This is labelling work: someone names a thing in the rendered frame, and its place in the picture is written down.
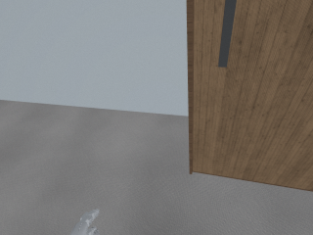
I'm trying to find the handle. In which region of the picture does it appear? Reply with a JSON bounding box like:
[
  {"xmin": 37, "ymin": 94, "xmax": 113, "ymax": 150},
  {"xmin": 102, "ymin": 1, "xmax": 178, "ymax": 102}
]
[{"xmin": 218, "ymin": 0, "xmax": 237, "ymax": 68}]

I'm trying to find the wardrobe door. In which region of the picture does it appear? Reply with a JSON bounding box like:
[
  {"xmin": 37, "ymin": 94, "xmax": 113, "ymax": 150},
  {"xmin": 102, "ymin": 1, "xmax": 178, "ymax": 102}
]
[{"xmin": 193, "ymin": 0, "xmax": 313, "ymax": 190}]

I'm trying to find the left robot hand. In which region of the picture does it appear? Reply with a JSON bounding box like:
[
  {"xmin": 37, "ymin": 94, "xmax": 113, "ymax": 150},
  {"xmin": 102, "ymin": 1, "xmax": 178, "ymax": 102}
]
[{"xmin": 70, "ymin": 209, "xmax": 100, "ymax": 235}]

